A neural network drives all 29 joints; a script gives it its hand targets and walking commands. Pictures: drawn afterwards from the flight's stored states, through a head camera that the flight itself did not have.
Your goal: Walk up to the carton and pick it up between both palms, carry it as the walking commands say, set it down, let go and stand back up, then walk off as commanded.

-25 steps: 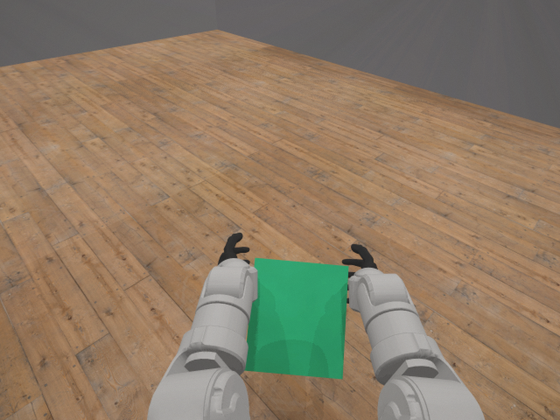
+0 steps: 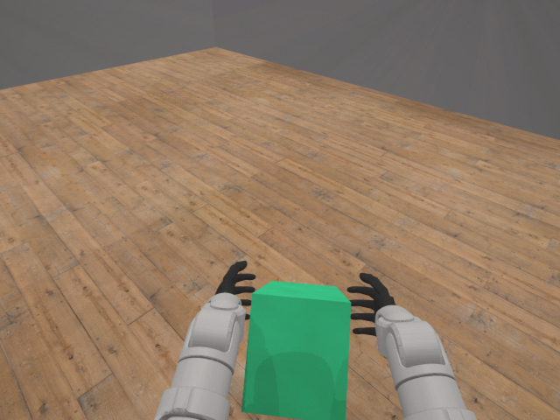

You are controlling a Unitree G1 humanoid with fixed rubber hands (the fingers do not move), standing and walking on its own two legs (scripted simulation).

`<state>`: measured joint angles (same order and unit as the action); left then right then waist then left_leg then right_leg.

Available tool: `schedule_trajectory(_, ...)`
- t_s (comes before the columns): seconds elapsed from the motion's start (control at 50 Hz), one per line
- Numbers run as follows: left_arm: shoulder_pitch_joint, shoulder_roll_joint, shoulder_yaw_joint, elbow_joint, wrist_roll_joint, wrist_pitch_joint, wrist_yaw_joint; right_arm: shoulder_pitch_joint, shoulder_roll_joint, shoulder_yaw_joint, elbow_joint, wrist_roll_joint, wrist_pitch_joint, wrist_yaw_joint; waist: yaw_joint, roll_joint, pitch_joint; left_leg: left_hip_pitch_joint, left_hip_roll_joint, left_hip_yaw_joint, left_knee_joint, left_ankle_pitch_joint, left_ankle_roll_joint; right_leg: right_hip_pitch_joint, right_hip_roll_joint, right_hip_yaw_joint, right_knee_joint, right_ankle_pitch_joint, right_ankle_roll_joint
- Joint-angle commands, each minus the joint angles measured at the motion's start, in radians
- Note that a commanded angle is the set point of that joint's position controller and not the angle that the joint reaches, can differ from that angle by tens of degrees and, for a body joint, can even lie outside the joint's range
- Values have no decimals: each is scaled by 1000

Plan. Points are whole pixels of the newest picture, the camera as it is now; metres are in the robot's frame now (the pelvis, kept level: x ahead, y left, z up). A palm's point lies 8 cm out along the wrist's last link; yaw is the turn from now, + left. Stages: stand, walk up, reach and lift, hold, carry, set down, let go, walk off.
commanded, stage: hold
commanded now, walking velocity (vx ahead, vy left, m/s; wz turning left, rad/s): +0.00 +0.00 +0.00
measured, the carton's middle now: (299, 334) +0.30 -0.03 -0.08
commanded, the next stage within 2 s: set down in 0.22 s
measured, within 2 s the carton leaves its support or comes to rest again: neither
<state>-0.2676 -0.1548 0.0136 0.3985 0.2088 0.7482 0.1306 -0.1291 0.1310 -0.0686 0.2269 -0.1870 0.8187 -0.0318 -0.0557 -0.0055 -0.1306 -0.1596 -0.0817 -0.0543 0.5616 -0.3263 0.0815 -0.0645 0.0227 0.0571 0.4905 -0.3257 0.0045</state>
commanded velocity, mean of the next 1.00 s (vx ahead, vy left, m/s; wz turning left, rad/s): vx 0.00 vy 0.00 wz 0.00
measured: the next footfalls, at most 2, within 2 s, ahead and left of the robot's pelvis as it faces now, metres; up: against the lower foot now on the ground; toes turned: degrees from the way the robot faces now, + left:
none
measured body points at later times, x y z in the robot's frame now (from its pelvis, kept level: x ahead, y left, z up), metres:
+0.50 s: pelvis -0.04 -0.05 +0.00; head -0.10 -0.05 +0.44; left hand +0.23 +0.05 -0.01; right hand +0.22 -0.19 -0.01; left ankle -0.02 +0.06 -0.73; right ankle -0.05 -0.16 -0.73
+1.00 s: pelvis -0.11 -0.05 -0.04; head -0.07 -0.02 +0.41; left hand +0.25 +0.06 -0.05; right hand +0.23 -0.17 -0.06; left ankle -0.02 +0.06 -0.73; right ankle -0.05 -0.16 -0.73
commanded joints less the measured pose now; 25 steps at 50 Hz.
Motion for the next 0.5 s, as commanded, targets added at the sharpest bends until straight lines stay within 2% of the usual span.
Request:
schedule_trajectory(0.0, -367, -1339, -467, -229, -268, -56, -266, -677, 1064, 488, -363, 272, -142, 227, -24, 75, -271, 199, 100, -201, -86, 828, -153, -20, 82, 21, 8, 442, -34)
schedule_trajectory(0.1, -422, -1296, -505, -275, -297, -73, -274, -695, 1056, 514, -399, 276, -146, 209, -31, 58, -273, 148, 76, -182, -85, 656, -135, -59, 73, 27, 28, 398, -36)
schedule_trajectory(0.14, -419, -1282, -509, -291, -301, -75, -273, -685, 1057, 532, -399, 284, -145, 205, -20, 57, -297, 152, 75, -181, -74, 666, -131, -69, 73, 31, 43, 405, -37)
schedule_trajectory(0.2, -401, -1268, -510, -320, -304, -76, -268, -660, 1060, 552, -395, 293, -145, 200, -1, 58, -340, 182, 76, -182, -57, 746, -129, -84, 79, 36, 62, 440, -38)
schedule_trajectory(0.22, -240, -1255, -565, -126, -347, -57, -244, -535, 1104, 552, -286, 348, -88, 174, -74, 51, -172, 198, 48, -137, -45, 792, -65, -55, 105, 95, -25, 547, -45)
schedule_trajectory(0.24, -236, -1236, -546, -174, -341, -72, -251, -563, 1136, 579, -335, 366, -95, 174, -19, 49, -196, 188, 34, -135, -46, 819, -47, -1, 101, 93, -9, 606, -36)
schedule_trajectory(0.26, -271, -1233, -576, -217, -352, -89, -257, -556, 1142, 598, -336, 363, -105, 175, -41, 9, -231, 191, 35, -137, -61, 795, -45, 11, 102, 85, -9, 622, -23)
schedule_trajectory(0.28, -283, -1222, -575, -265, -353, -99, -256, -563, 1149, 620, -350, 366, -111, 179, -10, 2, -250, 184, 36, -133, -68, 780, -49, 31, 95, 86, -4, 631, -23)
schedule_trajectory(0.32, -290, -1175, -522, -277, -332, -130, -256, -571, 1150, 611, -317, 352, -130, 183, 51, -26, -243, 121, 18, -108, -74, 697, -49, 76, 77, 96, 11, 689, -20)
schedule_trajectory(0.34, -303, -1151, -497, -261, -322, -141, -260, -576, 1143, 594, -286, 340, -139, 179, 57, -39, -226, 79, 8, -100, -81, 621, -46, 96, 68, 102, 17, 699, -17)
schedule_trajectory(0.36, -318, -1128, -473, -249, -309, -151, -264, -597, 1143, 584, -262, 334, -151, 177, 75, -45, -212, 50, 1, -92, -87, 543, -41, 103, 62, 106, 18, 678, -15)
schedule_trajectory(0.4, -389, -1108, -451, -218, -298, -173, -276, -650, 1142, 556, -198, 316, -180, 170, 83, -50, -175, 21, -10, -86, -91, 379, -34, 65, 50, 109, 10, 567, -18)
schedule_trajectory(0.44, -521, -1095, -437, -173, -300, -199, -293, -738, 1166, 522, -110, 301, -211, 163, 81, -50, -138, 26, -14, -84, -70, 237, -28, -24, 39, 114, -8, 369, -23)
schedule_trajectory(0.48, -653, -1095, -418, -110, -307, -228, -313, -834, 1216, 490, -10, 289, -245, 151, 76, -55, -123, 40, -14, -90, -22, 149, -26, -125, 23, 134, -31, 158, -24)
